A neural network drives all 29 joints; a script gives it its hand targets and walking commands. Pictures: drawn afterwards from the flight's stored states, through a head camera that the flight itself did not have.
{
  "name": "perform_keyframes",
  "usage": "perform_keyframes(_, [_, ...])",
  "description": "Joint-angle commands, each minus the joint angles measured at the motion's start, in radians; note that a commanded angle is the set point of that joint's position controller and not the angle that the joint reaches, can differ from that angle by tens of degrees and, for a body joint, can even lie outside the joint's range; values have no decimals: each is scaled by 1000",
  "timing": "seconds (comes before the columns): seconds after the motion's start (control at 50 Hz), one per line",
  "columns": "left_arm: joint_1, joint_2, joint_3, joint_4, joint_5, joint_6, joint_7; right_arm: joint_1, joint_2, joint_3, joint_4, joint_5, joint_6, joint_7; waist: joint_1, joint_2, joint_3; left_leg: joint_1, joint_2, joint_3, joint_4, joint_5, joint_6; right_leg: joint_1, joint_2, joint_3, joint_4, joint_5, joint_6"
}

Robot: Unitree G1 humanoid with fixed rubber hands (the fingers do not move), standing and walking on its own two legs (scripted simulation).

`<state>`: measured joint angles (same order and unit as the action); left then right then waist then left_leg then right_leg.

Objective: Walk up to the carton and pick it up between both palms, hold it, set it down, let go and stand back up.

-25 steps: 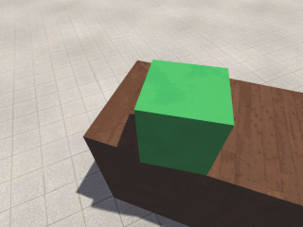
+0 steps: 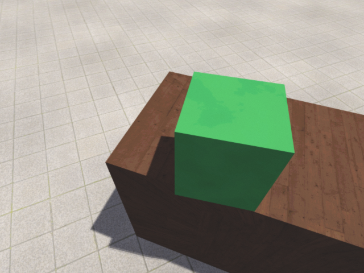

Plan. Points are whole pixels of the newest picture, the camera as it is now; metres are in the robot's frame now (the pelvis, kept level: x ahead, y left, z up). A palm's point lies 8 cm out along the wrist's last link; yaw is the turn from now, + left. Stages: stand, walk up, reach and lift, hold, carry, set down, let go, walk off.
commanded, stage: walk up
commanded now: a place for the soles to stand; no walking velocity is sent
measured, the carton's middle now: (225, 143) +0.40 -0.09 +0.05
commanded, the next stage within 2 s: reach and lift in 1.00 s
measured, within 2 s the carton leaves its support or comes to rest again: neither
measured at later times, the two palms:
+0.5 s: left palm out of the picture -0.03 +0.26 -0.14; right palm out of the picture -0.01 -0.22 -0.13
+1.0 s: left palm out of the picture -0.01 +0.24 -0.14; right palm out of the picture -0.01 -0.22 -0.14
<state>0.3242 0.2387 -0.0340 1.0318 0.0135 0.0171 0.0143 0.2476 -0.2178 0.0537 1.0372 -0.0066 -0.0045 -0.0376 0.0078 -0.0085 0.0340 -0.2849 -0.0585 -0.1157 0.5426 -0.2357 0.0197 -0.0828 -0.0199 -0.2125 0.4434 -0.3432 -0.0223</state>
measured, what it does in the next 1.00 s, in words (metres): stands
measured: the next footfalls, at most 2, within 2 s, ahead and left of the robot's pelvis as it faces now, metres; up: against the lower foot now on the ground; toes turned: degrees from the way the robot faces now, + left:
none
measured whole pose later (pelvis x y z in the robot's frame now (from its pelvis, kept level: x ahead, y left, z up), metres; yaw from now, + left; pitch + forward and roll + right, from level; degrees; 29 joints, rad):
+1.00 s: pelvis +0.00 +0.01 +0.01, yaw -5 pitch -1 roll +0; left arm 0.35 0.19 -0.05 1.11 0.01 -0.02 0.03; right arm 0.24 -0.20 0.06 1.15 0.00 -0.02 -0.04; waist 0.01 0.00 0.03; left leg -0.22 -0.05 -0.03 0.44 -0.20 0.04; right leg -0.08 -0.03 -0.13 0.41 -0.30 0.00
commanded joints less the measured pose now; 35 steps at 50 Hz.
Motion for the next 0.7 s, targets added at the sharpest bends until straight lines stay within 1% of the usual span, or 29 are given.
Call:
perform_keyframes(0.0, [80,119,24,-11,0,-18,5,39,-109,-15,-4,3,-12,-6,7,-1,6,-13,99,-73,-60,314,28,21,-141,123,-82,237,-49])
perform_keyframes(0.04, [93,103,16,-6,0,-17,8,20,-123,-19,-3,1,-10,-5,4,16,-3,-5,95,-69,-49,305,32,25,-161,136,-87,246,-52])
perform_keyframes(0.06, [86,97,15,1,-2,-16,7,27,-116,-21,4,-2,-7,-5,-2,8,2,4,87,-57,-54,284,27,6,-166,130,-93,214,-53])
perform_keyframes(0.08, [78,114,20,-5,-1,-16,8,33,-118,-20,3,-2,-5,-6,0,-6,7,2,98,-65,-67,240,27,-4,-161,132,-102,170,-60])
perform_keyframes(0.1, [68,105,14,-2,-2,-16,7,26,-123,-19,11,-1,-4,-5,-6,13,29,-15,97,-60,-76,209,22,-2,-163,134,-112,146,-59])
perform_keyframes(0.12, [69,115,23,-8,2,-16,6,28,-121,-20,17,-5,-5,-4,-1,-4,22,-7,95,-73,-94,197,25,0,-160,131,-107,130,-50])
perform_keyframes(0.14, [57,110,18,-1,-3,-14,6,41,-117,-12,25,3,-6,-5,-7,-25,46,-7,105,-80,-100,213,26,-16,-155,127,-106,109,-49])
perform_keyframes(0.16, [61,101,15,-2,-5,-14,7,52,-121,-19,28,7,-8,-4,-8,-23,39,-16,109,-97,-120,174,18,-13,-132,118,-101,64,-49])
perform_keyframes(0.18, [68,92,13,5,-3,-13,4,47,-132,-18,29,6,-8,-4,2,-20,55,-17,104,-101,-139,123,16,-34,-131,126,-106,28,-45])
perform_keyframes(0.2, [71,89,12,18,-2,-13,3,49,-135,-21,37,9,-5,-4,-8,-6,71,-11,109,-113,-166,84,14,-49,-126,131,-98,14,-39])
perform_keyframes(0.22, [80,89,11,20,-2,-15,3,48,-132,-24,39,9,-5,-2,-5,20,66,-7,115,-133,-177,97,13,-40,-122,134,-94,14,-34])
perform_keyframes(0.24, [72,77,7,21,2,-16,4,31,-135,-22,43,8,-7,-4,0,61,92,-29,114,-112,-185,143,15,-45,-126,136,-96,43,-30])
perform_keyframes(0.26, [80,95,13,21,-3,-19,5,40,-122,-25,42,11,-12,-4,-5,59,59,-5,121,-120,-194,166,16,-20,-119,137,-88,40,-23])
perform_keyframes(0.28, [83,89,7,25,-1,-22,7,49,-126,-23,49,10,-15,-3,0,61,38,-5,115,-131,-193,159,15,-4,-110,138,-89,53,-21])
perform_keyframes(0.3, [86,99,13,25,-3,-21,6,58,-133,-24,47,10,-12,-5,-2,76,48,-14,121,-145,-227,94,-8,-12,-104,140,-78,19,-21])
perform_keyframes(0.32, [98,98,6,35,-4,-20,7,47,-131,-22,50,16,-10,-6,3,88,57,-17,125,-157,-254,22,-2,-34,-99,147,-80,3,-15])
perform_keyframes(0.34, [90,89,5,40,-2,-20,7,53,-122,-21,53,20,-9,-6,-2,51,73,-35,130,-167,-265,8,-1,-24,-93,139,-78,9,-13])
perform_keyframes(0.36, [106,73,4,42,0,-22,8,55,-127,-20,51,16,-9,-5,1,53,53,-38,128,-163,-270,1,2,6,-91,150,-91,22,-14])
perform_keyframes(0.4, [124,69,1,53,1,-31,11,51,-126,-22,49,9,-13,-2,1,58,11,-12,110,-111,-241,46,19,25,-111,162,-102,64,-16])
perform_keyframes(0.42, [116,84,5,62,-1,-34,12,55,-100,-19,56,6,-13,-2,-2,1,6,19,109,-102,-217,84,21,12,-113,162,-114,75,-24])
perform_keyframes(0.44, [117,84,2,56,-3,-35,13,53,-113,-23,47,4,-14,-2,4,29,8,30,109,-99,-215,82,21,-10,-119,164,-112,75,-28])
perform_keyframes(0.46, [109,84,1,58,4,-36,12,55,-93,-12,56,6,-15,-1,3,-1,2,39,115,-77,-202,133,26,-5,-129,161,-115,115,-29])
perform_keyframes(0.5, [108,94,4,55,6,-33,14,67,-103,-18,68,9,-14,-3,-2,31,37,37,116,-72,-200,143,9,-38,-133,162,-111,98,-25])
perform_keyframes(0.54, [113,67,0,61,4,-33,15,51,-102,-17,66,7,-15,-3,-2,5,56,23,124,-71,-192,168,25,-42,-134,168,-115,116,-18])
perform_keyframes(0.56, [117,59,-5,68,1,-35,15,56,-107,-18,70,8,-14,-1,-11,7,71,13,119,-54,-179,177,29,-35,-135,172,-124,124,-15])
perform_keyframes(0.6, [124,88,2,65,0,-41,16,57,-104,-13,70,1,-19,0,-5,-17,21,51,123,-51,-158,233,36,-10,-138,178,-117,192,-15])
perform_keyframes(0.64, [138,83,1,67,-1,-42,17,58,-104,-16,79,4,-19,-1,1,-9,-4,62,116,-39,-138,235,34,-2,-140,180,-115,199,-26])
perform_keyframes(0.66, [114,73,-2,67,-3,-39,18,64,-95,-10,81,2,-17,-1,-8,-25,39,27,116,-31,-150,206,29,-16,-146,184,-117,178,-30])
perform_keyframes(0.68, [110,71,0,63,0,-37,18,68,-94,-8,90,3,-17,-2,-10,-10,50,27,119,-32,-152,228,32,-6,-146,172,-109,203,-23])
